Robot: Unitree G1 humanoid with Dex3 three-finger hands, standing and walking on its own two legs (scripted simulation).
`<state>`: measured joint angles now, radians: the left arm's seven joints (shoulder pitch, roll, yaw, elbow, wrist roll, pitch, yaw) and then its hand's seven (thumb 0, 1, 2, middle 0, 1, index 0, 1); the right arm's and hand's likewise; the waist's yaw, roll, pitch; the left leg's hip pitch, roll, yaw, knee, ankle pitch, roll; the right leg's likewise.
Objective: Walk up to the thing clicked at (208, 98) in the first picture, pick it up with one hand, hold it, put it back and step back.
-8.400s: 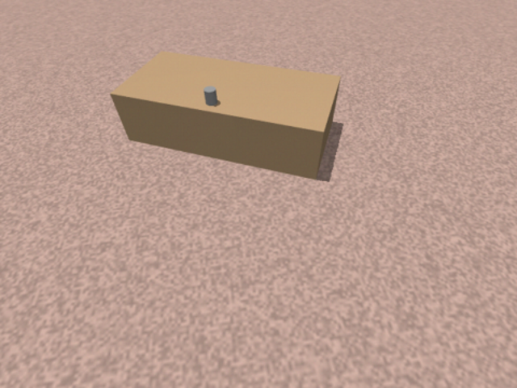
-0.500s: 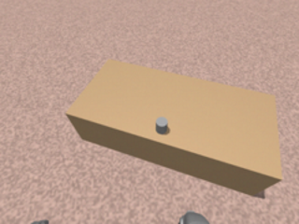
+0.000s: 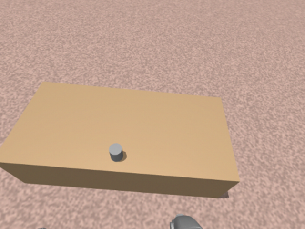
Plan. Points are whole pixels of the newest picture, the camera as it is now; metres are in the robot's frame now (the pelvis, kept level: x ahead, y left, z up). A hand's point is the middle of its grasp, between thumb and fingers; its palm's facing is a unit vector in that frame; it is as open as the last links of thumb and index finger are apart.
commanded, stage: walk up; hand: left
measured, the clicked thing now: (116, 152) +0.50 +0.17 -0.39
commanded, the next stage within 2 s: none
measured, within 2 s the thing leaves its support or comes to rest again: neither
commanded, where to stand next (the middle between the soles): +0.09 -0.02 m, yaw -5 degrees
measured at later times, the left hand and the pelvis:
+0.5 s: hand (84, 216) +0.19 +0.21 -0.16, palm faces -0.09 -0.92 -0.39, open 7.4 cm; pelvis +0.04 -0.05 -0.02, yaw -5 degrees
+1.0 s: hand out of the picture +0.12 +0.23 -0.15, palm faces -0.12 -0.92 -0.37, open 7.4 cm; pelvis +0.01 -0.02 +0.00, yaw -7 degrees
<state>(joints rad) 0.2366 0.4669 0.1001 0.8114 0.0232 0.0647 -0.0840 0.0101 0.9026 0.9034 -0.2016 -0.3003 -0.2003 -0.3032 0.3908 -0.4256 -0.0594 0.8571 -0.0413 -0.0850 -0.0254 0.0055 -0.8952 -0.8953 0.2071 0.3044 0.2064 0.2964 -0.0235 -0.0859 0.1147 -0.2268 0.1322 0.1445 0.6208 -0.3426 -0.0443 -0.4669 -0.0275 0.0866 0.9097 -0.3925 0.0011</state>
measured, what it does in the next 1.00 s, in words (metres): steps on the spot: right foot, then left foot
